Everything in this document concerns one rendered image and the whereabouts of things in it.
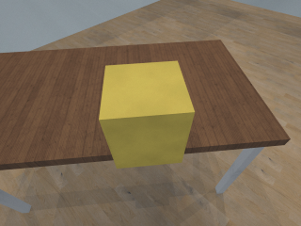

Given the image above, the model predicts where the carton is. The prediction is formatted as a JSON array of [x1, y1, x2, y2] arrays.
[[99, 60, 195, 169]]

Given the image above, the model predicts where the table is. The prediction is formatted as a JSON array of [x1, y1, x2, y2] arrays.
[[0, 40, 290, 214]]

